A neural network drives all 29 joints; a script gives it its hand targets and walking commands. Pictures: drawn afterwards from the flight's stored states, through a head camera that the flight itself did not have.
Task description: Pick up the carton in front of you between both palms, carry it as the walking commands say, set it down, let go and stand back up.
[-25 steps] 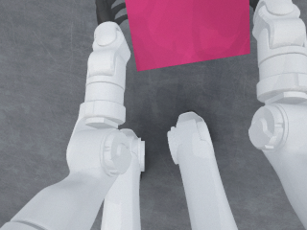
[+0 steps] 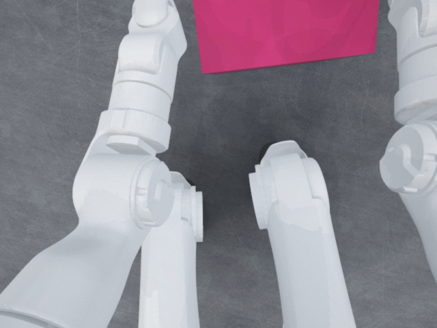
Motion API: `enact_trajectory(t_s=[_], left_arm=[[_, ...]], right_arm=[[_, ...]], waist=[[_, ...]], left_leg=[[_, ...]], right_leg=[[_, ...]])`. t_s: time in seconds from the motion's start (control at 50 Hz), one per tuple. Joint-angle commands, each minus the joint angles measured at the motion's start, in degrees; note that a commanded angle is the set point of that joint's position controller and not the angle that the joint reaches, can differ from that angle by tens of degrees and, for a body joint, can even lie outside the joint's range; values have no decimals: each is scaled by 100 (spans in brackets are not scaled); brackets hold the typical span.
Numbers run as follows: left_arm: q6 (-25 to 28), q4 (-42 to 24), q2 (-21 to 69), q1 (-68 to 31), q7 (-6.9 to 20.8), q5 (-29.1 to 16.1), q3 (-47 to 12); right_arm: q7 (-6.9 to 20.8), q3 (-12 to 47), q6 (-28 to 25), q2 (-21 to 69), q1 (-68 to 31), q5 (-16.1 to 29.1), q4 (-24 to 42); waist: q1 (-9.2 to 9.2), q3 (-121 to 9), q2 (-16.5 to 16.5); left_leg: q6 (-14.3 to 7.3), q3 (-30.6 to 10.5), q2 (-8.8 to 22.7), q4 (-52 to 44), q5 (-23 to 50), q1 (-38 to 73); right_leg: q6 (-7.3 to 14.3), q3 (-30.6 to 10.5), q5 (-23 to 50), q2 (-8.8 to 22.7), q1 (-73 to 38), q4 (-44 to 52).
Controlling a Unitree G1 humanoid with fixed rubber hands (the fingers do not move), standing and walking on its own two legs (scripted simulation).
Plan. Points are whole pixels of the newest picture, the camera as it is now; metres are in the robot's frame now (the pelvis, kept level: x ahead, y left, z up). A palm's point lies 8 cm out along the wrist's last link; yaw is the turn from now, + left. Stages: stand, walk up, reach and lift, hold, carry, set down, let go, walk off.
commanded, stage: set down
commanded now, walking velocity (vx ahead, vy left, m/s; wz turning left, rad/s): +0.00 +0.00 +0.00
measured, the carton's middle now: out of the picture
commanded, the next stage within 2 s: none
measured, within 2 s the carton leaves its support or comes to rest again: rests again in 0.24 s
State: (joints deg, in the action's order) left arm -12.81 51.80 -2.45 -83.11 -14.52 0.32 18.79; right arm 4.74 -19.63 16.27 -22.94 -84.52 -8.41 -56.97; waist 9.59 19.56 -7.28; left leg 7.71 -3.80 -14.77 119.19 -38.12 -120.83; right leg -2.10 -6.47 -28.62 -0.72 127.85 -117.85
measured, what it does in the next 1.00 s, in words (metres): stands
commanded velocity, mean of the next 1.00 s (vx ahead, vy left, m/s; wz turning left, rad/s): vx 0.00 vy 0.00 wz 0.00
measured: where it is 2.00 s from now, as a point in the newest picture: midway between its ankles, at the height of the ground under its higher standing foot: (231, 213)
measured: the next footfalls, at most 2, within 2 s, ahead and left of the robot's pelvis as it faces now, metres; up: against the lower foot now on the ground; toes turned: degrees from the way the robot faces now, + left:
none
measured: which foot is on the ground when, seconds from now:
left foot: down 0.00-1.00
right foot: down 0.00-1.00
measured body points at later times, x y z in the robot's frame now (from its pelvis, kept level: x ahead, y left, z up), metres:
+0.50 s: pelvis -0.01 +0.00 -0.02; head +0.37 -0.09 +0.21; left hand +0.56 -0.03 -0.21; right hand +0.50 -0.33 -0.21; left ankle +0.10 +0.13 -0.37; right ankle +0.12 -0.13 -0.37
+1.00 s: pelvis -0.01 +0.00 -0.02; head +0.37 -0.09 +0.19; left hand +0.56 -0.01 -0.22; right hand +0.47 -0.36 -0.23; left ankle +0.10 +0.13 -0.37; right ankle +0.12 -0.13 -0.37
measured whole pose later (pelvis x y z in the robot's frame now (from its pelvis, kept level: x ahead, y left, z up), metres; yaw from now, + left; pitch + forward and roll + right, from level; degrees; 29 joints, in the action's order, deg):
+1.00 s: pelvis -0.01 +0.00 -0.02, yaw -1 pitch +33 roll +3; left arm -8.8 60.5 -10.7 -89.6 -11.4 -7.7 5.4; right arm 6.2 -21.2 4.1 -32.1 -86.8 -0.1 -71.2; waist 8.5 29.9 -6.0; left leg 6.7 -2.8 -12.0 125.2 -37.9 -120.9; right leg -0.5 -3.8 -28.9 2.9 126.9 -122.7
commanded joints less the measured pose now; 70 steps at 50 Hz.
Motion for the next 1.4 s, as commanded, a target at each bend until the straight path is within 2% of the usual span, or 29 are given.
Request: enact_trajectory(t_s=[0.0,0.12,0.26,0.38,0.48,0.64,0.74,0.78,0.8,0.86,0.88,0.94,1.02,1.08,1.18,1.26,1.3,1.38], left_arm=[[156,-534,4462,-3594,1402,-470,-1988],[221,-464,4180,-3745,1364,-560,-2011],[281,-306,4003,-3768,1369,-684,-2078],[348,-100,3901,-3645,1446,-675,-2042],[345,104,3671,-3328,1445,-431,-1808],[280,403,3129,-2914,1470,-152,-1453],[283,413,2777,-2856,1382,-152,-1465],[308,398,2398,-2799,1270,-201,-1478],[342,388,1900,-2661,1149,-235,-1410],[483,345,-718,-2065,480,-417,-1168],[473,383,-1009,-2072,338,-531,-1227],[509,321,-1257,-2153,250,-874,-1396],[522,128,-1248,-2196,343,-1081,-1575],[487,-56,-1270,-2152,338,-1106,-1561],[362,-643,-1342,-2078,205,-978,-1337],[133,-1295,-1334,-2018,78,-850,-1138],[-39,-1344,-1363,-1933,31,-740,-951],[-198,-953,-1356,-1714,63,-498,-511]], right_arm=[[1432,1349,-236,4200,-2786,637,442],[1419,1251,-338,3794,-2999,684,465],[1389,1185,-442,3474,-3083,726,369],[1392,1037,-454,3428,-2702,607,-5],[1421,804,-462,3226,-2462,417,-251],[1443,565,-427,2684,-2089,219,-590],[1391,363,-497,2237,-1966,169,-737],[1291,198,-583,1783,-1868,153,-810],[1174,30,-656,1241,-1715,138,-849],[451,-625,-1065,-1483,-1165,241,-1009],[251,-601,-1183,-1870,-1371,401,-942],[29,-218,-1426,-2333,-1900,894,-717],[155,361,-1448,-2195,-2051,1470,-778],[251,559,-1342,-2094,-1950,1683,-887],[232,487,-1159,-2230,-1913,1568,-643],[112,444,-930,-2305,-2072,1395,179],[64,446,-739,-2237,-2073,1314,385],[61,488,-530,-1881,-2027,1165,342]], waist=[[784,-6434,-73],[880,-6239,-205],[986,-6049,-309],[968,-5571,-463],[923,-5100,-544],[826,-4395,-483],[841,-4292,-432],[870,-4324,-376],[898,-4358,-334],[990,-4622,-62],[983,-4801,-4],[847,-5069,133],[570,-5254,351],[461,-5478,446],[417,-6510,565],[420,-7826,868],[337,-7811,1021],[35,-6975,1219]], left_leg=[[-387,1016,-2,-816,1396,1447],[-410,913,33,-749,1349,1666],[-412,862,65,-656,1358,1696],[-393,874,106,-623,1287,1342],[-376,859,121,-628,1161,1186],[-394,829,169,-591,800,1104],[-336,836,216,-528,732,1346],[-289,845,244,-484,734,1513],[-255,866,268,-456,746,1616],[-159,891,397,-438,848,2082],[-132,867,428,-428,947,2238],[-110,823,535,-288,1403,2262],[-164,876,623,-237,1435,1844],[-192,971,629,-242,1267,1675],[-207,1151,547,-372,1127,1892],[-232,1330,439,-672,1008,2226],[-267,1384,398,-893,811,2221],[-325,1351,406,-1303,521,1913]], right_leg=[[283,891,2444,-235,-4137,811],[335,883,2143,-151,-3775,748],[393,840,2122,-96,-3656,682],[446,733,2102,-73,-3466,650],[473,659,1897,-61,-3192,619],[517,626,1372,-42,-2732,599],[463,680,1273,-20,-2720,540],[402,739,1280,10,-2817,500],[363,780,1301,40,-2912,484],[240,869,1382,193,-3301,515],[220,865,1450,214,-3383,540],[245,753,2047,280,-3793,434],[289,560,2536,312,-4332,378],[304,504,2628,275,-4673,398],[288,606,2767,157,-5616,516],[202,806,2966,15,-6909,755],[138,887,2733,-48,-7050,994],[63,883,2058,-76,-6548,1473]])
